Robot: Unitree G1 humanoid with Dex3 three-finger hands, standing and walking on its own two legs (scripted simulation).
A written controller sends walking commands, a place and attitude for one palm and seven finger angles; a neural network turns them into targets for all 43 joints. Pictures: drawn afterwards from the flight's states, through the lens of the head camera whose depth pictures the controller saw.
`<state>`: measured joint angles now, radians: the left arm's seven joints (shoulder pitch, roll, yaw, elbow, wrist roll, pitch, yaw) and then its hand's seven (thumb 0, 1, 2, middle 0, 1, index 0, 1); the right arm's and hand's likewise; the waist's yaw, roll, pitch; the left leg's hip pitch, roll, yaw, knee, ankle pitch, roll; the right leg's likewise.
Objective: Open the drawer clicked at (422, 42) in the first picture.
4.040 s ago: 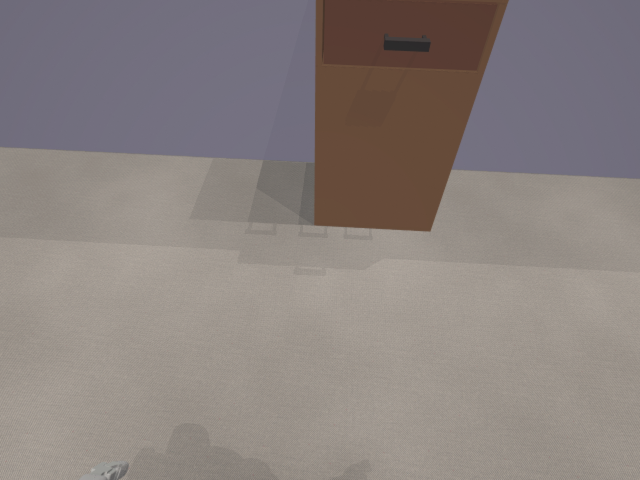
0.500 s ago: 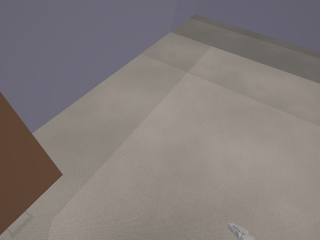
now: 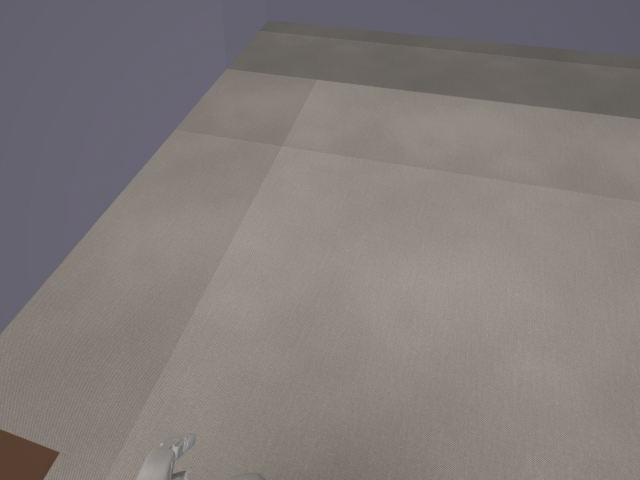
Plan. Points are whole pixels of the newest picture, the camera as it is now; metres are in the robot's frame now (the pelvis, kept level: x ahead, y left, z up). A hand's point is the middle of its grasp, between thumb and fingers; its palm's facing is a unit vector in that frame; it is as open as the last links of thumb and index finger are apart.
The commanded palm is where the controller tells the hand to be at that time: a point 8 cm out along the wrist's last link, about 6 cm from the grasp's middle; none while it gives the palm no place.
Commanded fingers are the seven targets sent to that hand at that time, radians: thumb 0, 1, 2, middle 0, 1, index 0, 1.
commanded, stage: turn to face it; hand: left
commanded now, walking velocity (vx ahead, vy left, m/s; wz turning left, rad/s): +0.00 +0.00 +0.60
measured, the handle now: out of the picture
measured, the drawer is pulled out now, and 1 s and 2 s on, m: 0.00 0.00 0.00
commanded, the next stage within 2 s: take the last steps up to it in 1.98 s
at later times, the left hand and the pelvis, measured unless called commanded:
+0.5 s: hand out of the picture +0.04 +0.22 -0.16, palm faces +0.29 -0.92 -0.27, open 7.4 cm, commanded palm none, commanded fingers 0.00 0.90 0.90 -0.20 -0.30 -0.20 -0.30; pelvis +0.01 -0.01 +0.01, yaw +16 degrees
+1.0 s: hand out of the picture -0.11 +0.18 -0.18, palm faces +0.61 -0.76 -0.24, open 7.4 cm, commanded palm none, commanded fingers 0.00 0.90 0.90 -0.20 -0.30 -0.20 -0.30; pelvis -0.02 -0.02 -0.01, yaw +36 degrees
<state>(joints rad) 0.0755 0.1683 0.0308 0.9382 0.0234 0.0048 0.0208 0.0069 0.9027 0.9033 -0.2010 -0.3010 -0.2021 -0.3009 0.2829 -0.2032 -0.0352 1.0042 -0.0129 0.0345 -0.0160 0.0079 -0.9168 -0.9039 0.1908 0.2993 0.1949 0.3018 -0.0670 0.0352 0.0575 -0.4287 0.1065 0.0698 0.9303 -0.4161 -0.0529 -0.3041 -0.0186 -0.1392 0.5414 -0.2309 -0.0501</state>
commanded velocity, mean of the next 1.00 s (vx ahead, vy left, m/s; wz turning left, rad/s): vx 0.00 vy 0.00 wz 0.60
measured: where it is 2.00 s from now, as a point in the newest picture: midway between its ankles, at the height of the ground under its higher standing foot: outside the picture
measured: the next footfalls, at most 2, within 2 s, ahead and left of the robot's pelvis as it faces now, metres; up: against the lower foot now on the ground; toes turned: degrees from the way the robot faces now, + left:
left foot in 0.12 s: +0.06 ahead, +0.12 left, +0.00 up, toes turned +13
right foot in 0.56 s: +0.07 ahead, -0.13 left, +0.00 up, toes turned +16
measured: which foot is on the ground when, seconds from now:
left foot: up 0.00-0.10, down 0.12-0.56, up 0.58-0.94, down 0.96-1.00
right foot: down 0.00-0.12, up 0.14-0.54, down 0.56-0.98, up 1.00-1.00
